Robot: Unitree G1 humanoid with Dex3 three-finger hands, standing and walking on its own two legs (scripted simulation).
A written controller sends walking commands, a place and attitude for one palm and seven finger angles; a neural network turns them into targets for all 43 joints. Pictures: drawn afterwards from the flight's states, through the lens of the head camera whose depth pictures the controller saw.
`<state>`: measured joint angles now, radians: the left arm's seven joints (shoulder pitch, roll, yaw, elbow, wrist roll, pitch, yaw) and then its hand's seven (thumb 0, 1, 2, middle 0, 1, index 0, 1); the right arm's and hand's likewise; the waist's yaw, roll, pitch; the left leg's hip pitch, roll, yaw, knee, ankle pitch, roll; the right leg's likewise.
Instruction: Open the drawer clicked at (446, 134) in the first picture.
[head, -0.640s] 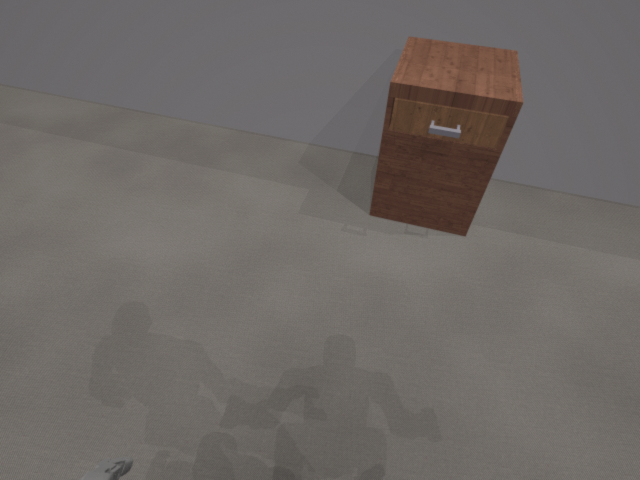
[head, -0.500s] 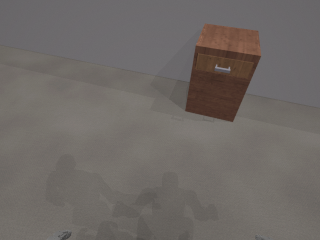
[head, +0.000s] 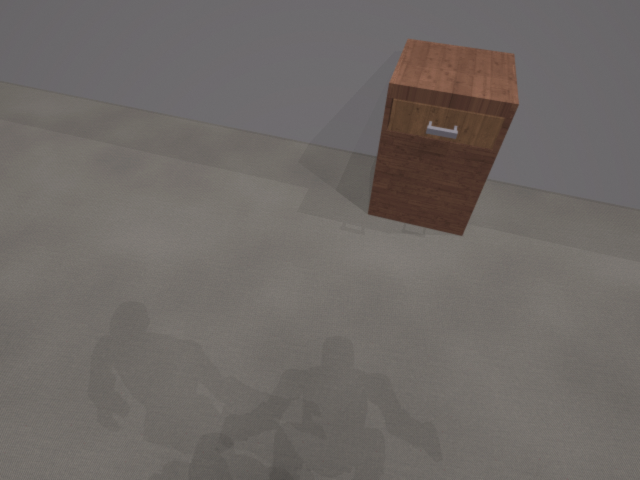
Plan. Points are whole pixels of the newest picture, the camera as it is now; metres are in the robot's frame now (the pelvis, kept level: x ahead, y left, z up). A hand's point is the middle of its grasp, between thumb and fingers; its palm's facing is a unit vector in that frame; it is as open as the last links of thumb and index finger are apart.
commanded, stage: stand and wait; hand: left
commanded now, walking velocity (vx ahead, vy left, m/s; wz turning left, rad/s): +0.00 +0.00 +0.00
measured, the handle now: (442, 129) +1.31 -0.37 -0.26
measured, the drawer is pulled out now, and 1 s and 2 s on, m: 0.00 0.00 0.00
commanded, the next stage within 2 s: look at it before walking up in 0.18 s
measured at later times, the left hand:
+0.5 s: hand out of the picture +0.07 +0.25 -0.16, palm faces -0.03 -0.94 -0.33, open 7.3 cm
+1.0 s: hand out of the picture +0.08 +0.24 -0.16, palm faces -0.03 -0.94 -0.34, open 7.3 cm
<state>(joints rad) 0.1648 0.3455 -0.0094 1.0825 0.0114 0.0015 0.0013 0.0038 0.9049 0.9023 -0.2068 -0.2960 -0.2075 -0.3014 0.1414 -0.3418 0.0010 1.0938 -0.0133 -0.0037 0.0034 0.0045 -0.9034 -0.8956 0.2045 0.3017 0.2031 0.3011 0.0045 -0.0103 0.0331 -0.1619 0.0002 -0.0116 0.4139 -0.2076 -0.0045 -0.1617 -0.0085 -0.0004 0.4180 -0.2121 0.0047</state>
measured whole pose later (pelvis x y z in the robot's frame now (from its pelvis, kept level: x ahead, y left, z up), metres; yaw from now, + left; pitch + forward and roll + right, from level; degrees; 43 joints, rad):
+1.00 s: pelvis +0.01 -0.01 +0.00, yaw -1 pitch -2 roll +0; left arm 0.15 0.34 0.00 1.08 0.01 0.00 0.01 0.00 0.91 0.90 -0.21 -0.30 -0.21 -0.30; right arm 0.10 -0.34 0.00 1.10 -0.01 -0.01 0.00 0.00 -0.90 -0.90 0.20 0.30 0.20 0.30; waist 0.02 -0.01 0.03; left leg -0.14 0.01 0.00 0.38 -0.21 -0.01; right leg -0.15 0.00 0.01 0.39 -0.21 0.00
